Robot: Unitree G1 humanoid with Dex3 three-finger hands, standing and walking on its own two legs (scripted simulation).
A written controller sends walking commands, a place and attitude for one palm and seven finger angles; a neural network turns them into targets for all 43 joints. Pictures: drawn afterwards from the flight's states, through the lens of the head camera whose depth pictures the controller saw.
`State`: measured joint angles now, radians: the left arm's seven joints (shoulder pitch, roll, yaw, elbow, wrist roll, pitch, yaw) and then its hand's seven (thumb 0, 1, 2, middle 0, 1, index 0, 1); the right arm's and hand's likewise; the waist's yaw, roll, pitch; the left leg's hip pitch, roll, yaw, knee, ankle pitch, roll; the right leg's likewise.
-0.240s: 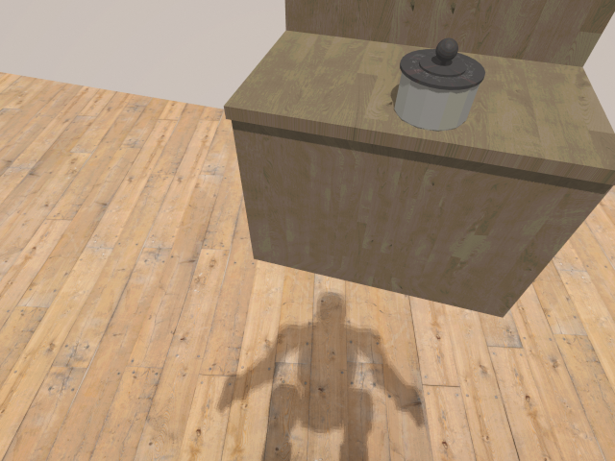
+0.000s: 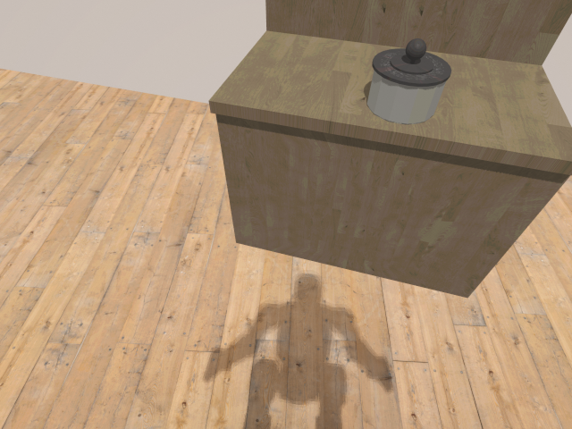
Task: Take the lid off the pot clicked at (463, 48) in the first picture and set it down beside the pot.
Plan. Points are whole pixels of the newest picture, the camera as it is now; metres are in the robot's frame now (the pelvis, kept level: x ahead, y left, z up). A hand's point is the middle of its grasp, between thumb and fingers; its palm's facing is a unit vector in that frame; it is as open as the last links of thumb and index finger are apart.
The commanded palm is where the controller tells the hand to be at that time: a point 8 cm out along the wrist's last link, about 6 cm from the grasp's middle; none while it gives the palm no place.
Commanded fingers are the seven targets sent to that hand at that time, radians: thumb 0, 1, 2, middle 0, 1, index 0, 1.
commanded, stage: look at it before walking up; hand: left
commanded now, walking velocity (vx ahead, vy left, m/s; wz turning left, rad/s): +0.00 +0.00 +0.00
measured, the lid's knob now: (415, 49) +0.97 -0.27 +0.11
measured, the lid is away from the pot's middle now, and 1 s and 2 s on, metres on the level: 0.00 0.00 0.00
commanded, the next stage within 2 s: walk to a spot facing it in 0.40 s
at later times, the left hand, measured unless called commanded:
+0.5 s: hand out of the picture +0.06 +0.24 -0.16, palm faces -0.02 -0.95 -0.32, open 7.3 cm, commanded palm none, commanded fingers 0.00 0.90 0.90 -0.20 -0.30 -0.20 -0.30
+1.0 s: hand out of the picture +0.05 +0.17 -0.17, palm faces -0.15 -0.95 -0.28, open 7.3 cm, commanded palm none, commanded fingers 0.00 0.90 0.90 -0.20 -0.30 -0.20 -0.30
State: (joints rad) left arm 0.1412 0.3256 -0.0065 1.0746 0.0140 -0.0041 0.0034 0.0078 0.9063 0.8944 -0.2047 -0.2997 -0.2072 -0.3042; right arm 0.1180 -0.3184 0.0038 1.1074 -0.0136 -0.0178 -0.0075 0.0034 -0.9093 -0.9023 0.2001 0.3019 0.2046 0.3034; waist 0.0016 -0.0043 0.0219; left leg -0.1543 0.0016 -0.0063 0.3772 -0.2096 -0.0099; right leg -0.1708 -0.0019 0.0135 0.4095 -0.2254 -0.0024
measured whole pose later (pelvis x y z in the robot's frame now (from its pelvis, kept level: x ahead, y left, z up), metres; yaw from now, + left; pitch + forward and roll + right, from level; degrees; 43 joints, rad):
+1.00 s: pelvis -0.02 -0.02 -0.02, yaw -12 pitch +0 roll +2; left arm 0.29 0.20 0.04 0.93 0.02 0.03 0.00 0.01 0.91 0.89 -0.20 -0.30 -0.21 -0.30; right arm 0.17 -0.24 -0.05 0.98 -0.02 0.05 -0.02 0.00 -0.91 -0.90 0.20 0.30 0.20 0.30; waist 0.04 0.02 0.08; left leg -0.44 0.04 0.02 1.05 -0.43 -0.04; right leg -0.33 0.05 0.03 0.61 -0.28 -0.07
